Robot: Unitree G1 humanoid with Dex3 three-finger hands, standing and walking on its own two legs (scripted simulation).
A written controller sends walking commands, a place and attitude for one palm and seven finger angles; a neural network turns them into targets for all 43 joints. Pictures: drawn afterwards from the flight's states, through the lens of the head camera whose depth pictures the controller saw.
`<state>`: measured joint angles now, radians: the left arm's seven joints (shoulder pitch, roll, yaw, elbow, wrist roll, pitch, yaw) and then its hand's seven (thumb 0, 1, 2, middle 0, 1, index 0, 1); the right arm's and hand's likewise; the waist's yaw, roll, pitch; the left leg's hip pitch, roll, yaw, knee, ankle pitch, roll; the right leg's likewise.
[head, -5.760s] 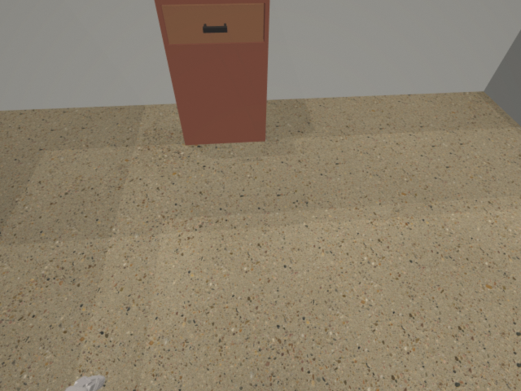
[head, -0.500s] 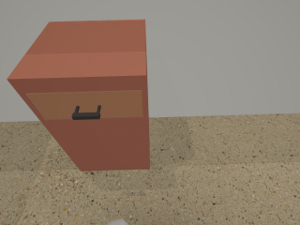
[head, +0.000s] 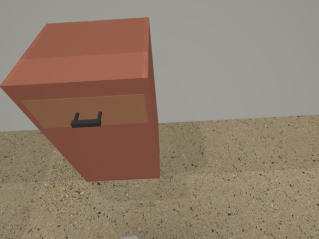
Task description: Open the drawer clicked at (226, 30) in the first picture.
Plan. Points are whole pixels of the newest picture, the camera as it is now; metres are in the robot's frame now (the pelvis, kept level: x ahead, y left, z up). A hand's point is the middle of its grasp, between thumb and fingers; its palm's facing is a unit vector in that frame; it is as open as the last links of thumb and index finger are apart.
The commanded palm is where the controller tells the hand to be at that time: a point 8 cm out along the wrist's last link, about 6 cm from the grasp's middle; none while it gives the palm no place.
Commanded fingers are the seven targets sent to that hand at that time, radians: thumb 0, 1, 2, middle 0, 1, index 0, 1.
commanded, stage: come to a stop and stand still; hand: left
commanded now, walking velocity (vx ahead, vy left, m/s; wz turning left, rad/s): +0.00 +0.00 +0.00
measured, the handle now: (87, 119) +0.52 +0.32 -0.08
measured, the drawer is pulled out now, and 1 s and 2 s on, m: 0.00 0.00 0.00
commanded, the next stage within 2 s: look again from close up in 0.42 s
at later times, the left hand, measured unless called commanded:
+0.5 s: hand out of the picture -0.02 +0.15 -0.16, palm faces +0.05 -0.98 -0.20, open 7.3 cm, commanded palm none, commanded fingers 0.00 0.90 0.90 -0.20 -0.30 -0.20 -0.30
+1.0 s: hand out of the picture -0.04 +0.20 -0.17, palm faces +0.06 -0.98 -0.17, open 7.3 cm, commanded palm none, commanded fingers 0.00 0.90 0.90 -0.20 -0.30 -0.20 -0.30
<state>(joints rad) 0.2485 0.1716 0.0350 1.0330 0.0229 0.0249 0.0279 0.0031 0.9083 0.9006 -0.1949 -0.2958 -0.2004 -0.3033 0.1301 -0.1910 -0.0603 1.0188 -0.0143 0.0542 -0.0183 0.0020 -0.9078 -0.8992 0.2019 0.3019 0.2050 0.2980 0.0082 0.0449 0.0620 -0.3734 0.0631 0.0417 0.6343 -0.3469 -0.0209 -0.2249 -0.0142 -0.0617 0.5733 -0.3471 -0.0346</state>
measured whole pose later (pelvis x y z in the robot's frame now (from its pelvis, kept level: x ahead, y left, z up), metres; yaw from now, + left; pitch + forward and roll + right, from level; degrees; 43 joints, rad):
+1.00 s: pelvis -0.04 +0.03 +0.01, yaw +1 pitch -1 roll -1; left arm 0.32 0.16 0.00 1.06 0.01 0.00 0.03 0.00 0.91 0.90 -0.20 -0.30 -0.20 -0.30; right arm 0.31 -0.15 0.01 1.06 -0.02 -0.01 -0.02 0.01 -0.92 -0.90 0.20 0.30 0.20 0.30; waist 0.00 -0.02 0.00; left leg -0.24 -0.01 0.04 0.51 -0.25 0.03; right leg -0.22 -0.03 -0.07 0.49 -0.24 0.01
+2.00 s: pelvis +0.01 +0.05 +0.00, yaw +5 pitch -1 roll +1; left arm 0.18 0.16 0.05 0.96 0.01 0.03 0.05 0.00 0.93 0.90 -0.20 -0.30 -0.20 -0.30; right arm 0.29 -0.12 -0.04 1.05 -0.02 0.01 -0.03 0.01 -0.92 -0.90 0.20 0.30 0.20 0.30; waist -0.01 -0.05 0.04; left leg -0.24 -0.01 0.08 0.57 -0.30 0.03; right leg -0.38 -0.04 -0.07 0.59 -0.21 -0.03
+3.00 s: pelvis +0.04 +0.05 +0.01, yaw +3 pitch -1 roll +0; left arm 0.27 0.15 -0.01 1.10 0.01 -0.02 0.04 0.01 0.93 0.90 -0.20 -0.30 -0.20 -0.30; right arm 0.29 -0.14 0.02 1.13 -0.02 -0.03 -0.03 0.00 -0.91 -0.90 0.20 0.30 0.20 0.30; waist -0.01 0.01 0.03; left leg -0.12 -0.01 0.10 0.44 -0.30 0.03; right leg -0.19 -0.01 -0.03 0.48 -0.28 0.00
